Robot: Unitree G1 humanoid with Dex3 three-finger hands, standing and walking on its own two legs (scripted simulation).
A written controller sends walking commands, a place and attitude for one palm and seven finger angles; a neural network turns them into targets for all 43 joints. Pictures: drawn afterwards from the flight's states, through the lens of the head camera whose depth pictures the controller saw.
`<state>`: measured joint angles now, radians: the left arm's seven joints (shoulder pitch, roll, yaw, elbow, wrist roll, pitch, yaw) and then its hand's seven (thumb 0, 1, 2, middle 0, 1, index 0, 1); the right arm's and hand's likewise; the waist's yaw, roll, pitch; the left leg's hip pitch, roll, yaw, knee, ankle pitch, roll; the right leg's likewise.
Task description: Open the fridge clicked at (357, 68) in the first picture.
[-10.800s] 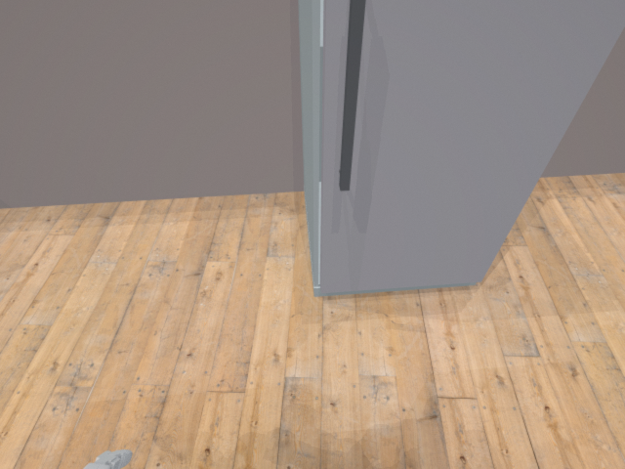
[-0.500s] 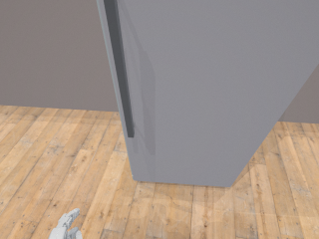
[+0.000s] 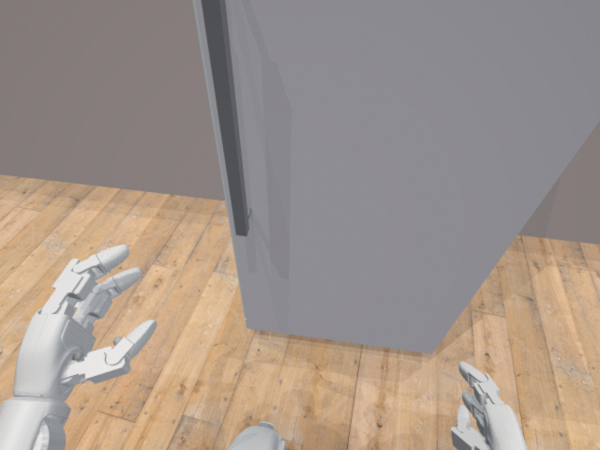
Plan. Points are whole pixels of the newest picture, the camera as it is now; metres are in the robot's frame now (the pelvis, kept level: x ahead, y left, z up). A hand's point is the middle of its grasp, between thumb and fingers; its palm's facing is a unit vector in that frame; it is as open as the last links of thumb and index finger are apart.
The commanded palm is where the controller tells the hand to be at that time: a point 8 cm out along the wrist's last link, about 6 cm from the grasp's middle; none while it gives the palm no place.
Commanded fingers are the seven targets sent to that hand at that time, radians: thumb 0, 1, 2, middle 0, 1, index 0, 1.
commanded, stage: raise the hand to about handle height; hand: left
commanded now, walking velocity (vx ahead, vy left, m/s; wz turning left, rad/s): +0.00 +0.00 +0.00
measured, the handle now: (233, 120) +0.55 +0.18 +0.16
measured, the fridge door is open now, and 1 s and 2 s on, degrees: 0 0 0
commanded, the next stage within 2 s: move the hooked fingers beside the handle in 1.48 s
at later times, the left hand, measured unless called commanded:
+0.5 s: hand (110, 245) +0.28 +0.26 +0.15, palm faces +0.02 -1.00 -0.07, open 12.7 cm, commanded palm +0.25 +0.32 +0.18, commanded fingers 0.00 -0.43 0.33 -0.29 -1.15 -0.29 -1.15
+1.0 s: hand (21, 160) +0.28 +0.31 +0.27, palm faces +0.08 -0.99 -0.08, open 13.9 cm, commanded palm +0.25 +0.34 +0.26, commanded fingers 0.00 -0.50 0.30 -0.30 -1.20 -0.30 -1.20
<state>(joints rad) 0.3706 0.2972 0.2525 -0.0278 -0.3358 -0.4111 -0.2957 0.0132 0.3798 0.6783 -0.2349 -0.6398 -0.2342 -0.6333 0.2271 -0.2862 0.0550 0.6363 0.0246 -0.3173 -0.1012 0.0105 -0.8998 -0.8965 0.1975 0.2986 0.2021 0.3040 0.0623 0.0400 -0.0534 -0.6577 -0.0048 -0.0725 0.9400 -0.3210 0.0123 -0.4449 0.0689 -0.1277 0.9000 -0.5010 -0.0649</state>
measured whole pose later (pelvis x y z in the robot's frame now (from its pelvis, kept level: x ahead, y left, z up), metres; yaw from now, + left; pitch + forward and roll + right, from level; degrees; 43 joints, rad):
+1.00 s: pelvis +0.01 +0.03 +0.05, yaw -1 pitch -5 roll -2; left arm -0.18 0.51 0.45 0.06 -0.35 0.22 -0.40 -0.01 -0.50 0.30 -0.31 -1.20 -0.31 -1.20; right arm 0.19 -0.25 0.13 0.66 0.08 -0.24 -0.12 0.01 -0.90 -0.90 0.20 0.30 0.21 0.30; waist 0.07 0.05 -0.01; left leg -0.28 -0.04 -0.01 0.50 -0.14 0.05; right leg -0.10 0.03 -0.06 0.48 -0.30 -0.02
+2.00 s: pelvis +0.03 +0.01 +0.05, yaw -2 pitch -3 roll -1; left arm -0.30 0.48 0.41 0.20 -0.31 0.25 -0.39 -0.01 -0.50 0.30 -0.30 -1.20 -0.30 -1.20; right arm 0.18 -0.26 0.10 0.64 0.08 -0.19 -0.11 0.01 -0.90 -0.90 0.20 0.30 0.20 0.30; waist 0.05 0.04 -0.02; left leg -0.29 -0.03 -0.01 0.50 -0.17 0.04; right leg -0.11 0.04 -0.05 0.48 -0.32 -0.04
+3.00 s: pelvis +0.04 +0.01 +0.05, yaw -4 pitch +3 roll -1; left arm -0.66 0.57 0.41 0.77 -0.22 0.12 -0.37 -0.01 -0.50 0.30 -0.30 -1.20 -0.30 -1.20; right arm 0.31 -0.30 0.05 0.65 0.08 -0.11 -0.09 0.01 -0.90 -0.90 0.20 0.30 0.20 0.30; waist -0.03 0.03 -0.07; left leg -0.39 -0.01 0.01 0.54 -0.20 0.03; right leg -0.21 0.06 -0.02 0.51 -0.35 -0.05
